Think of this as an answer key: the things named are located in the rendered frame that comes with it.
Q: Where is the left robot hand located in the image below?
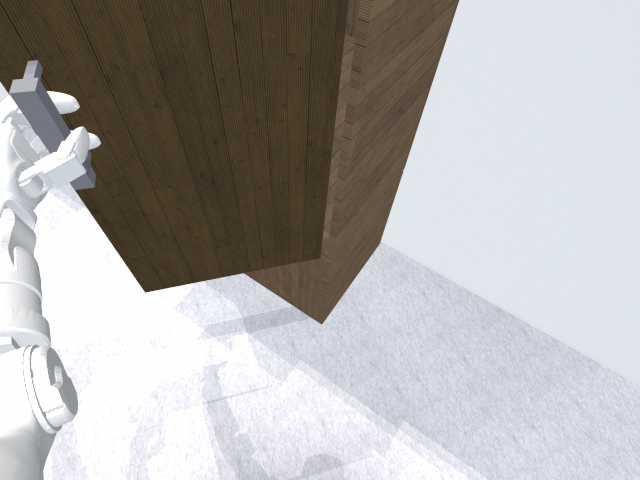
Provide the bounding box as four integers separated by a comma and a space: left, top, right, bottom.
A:
0, 91, 101, 210

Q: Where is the cupboard door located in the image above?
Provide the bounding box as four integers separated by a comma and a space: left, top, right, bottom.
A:
0, 0, 348, 293

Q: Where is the robot left upper arm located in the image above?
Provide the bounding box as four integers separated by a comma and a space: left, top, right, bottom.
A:
0, 345, 78, 480

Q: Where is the robot left forearm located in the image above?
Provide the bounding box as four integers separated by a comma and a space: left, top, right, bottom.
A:
0, 189, 52, 355

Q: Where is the handle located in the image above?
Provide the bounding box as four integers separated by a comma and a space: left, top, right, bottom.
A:
9, 60, 96, 190

